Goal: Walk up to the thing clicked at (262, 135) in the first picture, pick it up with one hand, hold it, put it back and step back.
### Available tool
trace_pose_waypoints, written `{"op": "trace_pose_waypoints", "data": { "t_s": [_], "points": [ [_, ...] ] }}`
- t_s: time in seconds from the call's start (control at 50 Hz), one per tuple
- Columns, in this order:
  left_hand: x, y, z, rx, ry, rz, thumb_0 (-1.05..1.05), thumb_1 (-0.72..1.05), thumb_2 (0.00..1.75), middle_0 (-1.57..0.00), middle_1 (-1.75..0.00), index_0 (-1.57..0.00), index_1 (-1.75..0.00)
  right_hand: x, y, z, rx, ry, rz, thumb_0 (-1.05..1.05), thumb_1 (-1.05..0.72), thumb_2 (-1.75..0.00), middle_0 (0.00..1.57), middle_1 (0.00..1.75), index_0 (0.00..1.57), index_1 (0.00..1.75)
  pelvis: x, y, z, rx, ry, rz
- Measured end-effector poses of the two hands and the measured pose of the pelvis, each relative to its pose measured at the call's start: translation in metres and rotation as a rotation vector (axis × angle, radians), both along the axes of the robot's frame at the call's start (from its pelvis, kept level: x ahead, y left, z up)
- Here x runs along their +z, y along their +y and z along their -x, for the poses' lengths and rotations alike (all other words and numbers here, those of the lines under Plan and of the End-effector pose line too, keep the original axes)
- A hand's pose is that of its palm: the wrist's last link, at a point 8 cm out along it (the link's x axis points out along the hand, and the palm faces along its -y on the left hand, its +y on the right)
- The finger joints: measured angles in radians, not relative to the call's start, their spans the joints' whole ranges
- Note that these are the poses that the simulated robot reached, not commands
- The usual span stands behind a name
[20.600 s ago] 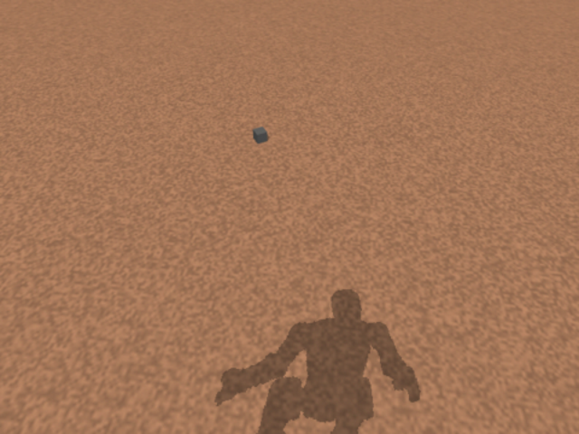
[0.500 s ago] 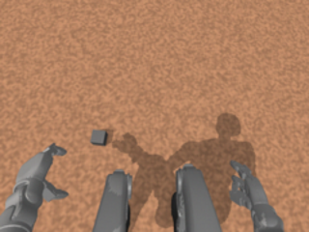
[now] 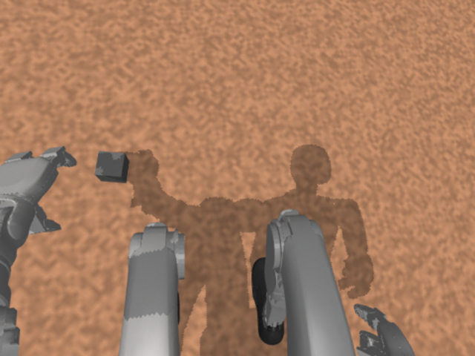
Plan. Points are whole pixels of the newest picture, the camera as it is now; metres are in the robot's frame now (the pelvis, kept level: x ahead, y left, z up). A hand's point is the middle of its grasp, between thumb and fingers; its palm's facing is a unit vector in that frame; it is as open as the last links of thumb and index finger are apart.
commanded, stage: rise first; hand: left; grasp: from above
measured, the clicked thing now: (112, 167) +0.50 +0.25 -0.36
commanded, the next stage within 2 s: approach in 1.28 s
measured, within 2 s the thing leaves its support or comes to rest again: neither
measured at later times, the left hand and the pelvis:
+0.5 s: hand (56, 185) +0.41 +0.31 -0.20, palm faces -0.51 -0.08 -0.85, open 12.7 cm; pelvis +0.01 +0.01 -0.03, yaw +0 degrees
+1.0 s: hand (65, 179) +0.43 +0.31 -0.22, palm faces -0.49 -0.02 -0.87, open 12.0 cm; pelvis +0.01 +0.00 -0.05, yaw -1 degrees
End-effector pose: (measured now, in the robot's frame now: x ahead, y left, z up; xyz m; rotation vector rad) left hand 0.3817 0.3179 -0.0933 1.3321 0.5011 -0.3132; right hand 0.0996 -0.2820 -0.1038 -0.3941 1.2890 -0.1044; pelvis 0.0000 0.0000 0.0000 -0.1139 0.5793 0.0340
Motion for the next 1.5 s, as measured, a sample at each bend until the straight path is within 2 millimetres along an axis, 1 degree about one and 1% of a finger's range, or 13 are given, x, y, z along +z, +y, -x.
{"op": "trace_pose_waypoints", "data": {
  "t_s": [0.14,0.36,0.66,0.88,1.08,1.42,1.5],
  "points": [
    [-0.02,0.002,-0.013,-0.039,-0.008,-0.055,0.0,-0.27,0.8,-0.26,-0.81,-0.29,-0.79,-0.007,0.007,0.005,0.007,0.035,0.002,0.01,-0.91,-0.91,0.21,0.3,0.2,0.29,-0.011,0.006,-0.001,0.009,0.008,0.016],
    [-0.037,-0.001,-0.034,-0.084,-0.009,-0.091,0.0,-0.27,0.81,-0.26,-0.79,-0.28,-0.77,-0.018,0.011,0.004,0.028,0.067,-0.002,0.01,-0.91,-0.9,0.21,0.3,0.21,0.29,-0.024,0.007,-0.004,0.012,0.017,0.026],
    [-0.059,-0.002,-0.045,-0.138,-0.001,-0.103,0.0,-0.23,0.77,-0.32,-0.75,-0.33,-0.73,-0.029,0.003,0.018,0.019,0.153,0.011,0.0,-0.91,-0.9,0.21,0.3,0.2,0.29,-0.038,0.004,-0.01,0.008,0.03,0.022],
    [-0.068,-0.007,-0.054,-0.167,-0.031,-0.112,0.0,-0.18,0.73,-0.36,-0.71,-0.38,-0.7,-0.036,0.0,0.023,0.016,0.175,0.02,0.0,-0.91,-0.9,0.21,0.3,0.2,0.29,-0.047,0.003,-0.012,0.0,0.031,0.023],
    [-0.076,-0.007,-0.057,-0.178,-0.03,-0.131,0.0,-0.15,0.7,-0.37,-0.71,-0.4,-0.68,-0.042,0.003,0.022,0.03,0.181,0.014,0.0,-0.91,-0.9,0.21,0.3,0.2,0.29,-0.052,0.002,-0.014,-0.001,0.031,0.021],
    [-0.083,-0.01,-0.067,-0.194,-0.038,-0.134,0.0,-0.13,0.69,-0.4,-0.69,-0.42,-0.67,-0.042,0.002,0.024,0.035,0.199,0.027,0.0,-0.91,-0.9,0.21,0.3,0.2,0.29,-0.055,0.003,-0.016,-0.002,0.038,0.028],
    [-0.083,-0.014,-0.072,-0.209,-0.048,-0.142,0.0,-0.15,0.7,-0.37,-0.72,-0.4,-0.69,-0.042,0.002,0.026,0.031,0.202,0.03,0.0,-0.91,-0.9,0.21,0.3,0.2,0.29,-0.056,0.003,-0.016,-0.002,0.037,0.028]
  ]
}}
